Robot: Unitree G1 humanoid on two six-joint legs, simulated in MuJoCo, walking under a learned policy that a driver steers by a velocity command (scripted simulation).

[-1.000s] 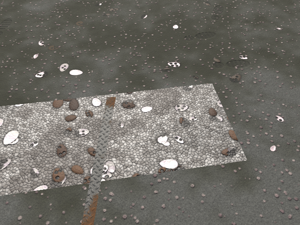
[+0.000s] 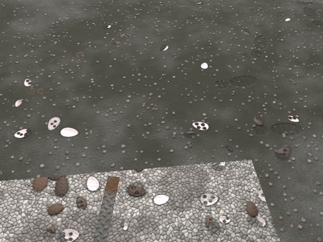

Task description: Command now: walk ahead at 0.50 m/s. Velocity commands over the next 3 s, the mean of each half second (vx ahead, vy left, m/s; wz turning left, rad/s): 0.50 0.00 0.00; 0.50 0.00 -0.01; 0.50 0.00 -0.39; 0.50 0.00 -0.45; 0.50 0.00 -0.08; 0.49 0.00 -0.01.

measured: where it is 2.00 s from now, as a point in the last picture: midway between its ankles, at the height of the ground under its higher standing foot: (183, 117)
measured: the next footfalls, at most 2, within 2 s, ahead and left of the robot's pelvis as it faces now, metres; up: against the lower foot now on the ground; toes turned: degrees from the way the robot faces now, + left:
right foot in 0.42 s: +0.41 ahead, -0.15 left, +0.00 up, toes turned -3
left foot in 1.00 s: +0.72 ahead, +0.10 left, +0.00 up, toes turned +3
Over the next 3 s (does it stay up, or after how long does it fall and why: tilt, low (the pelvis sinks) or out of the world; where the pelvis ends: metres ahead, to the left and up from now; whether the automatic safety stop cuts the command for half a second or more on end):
stays up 1.57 -0.39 0.01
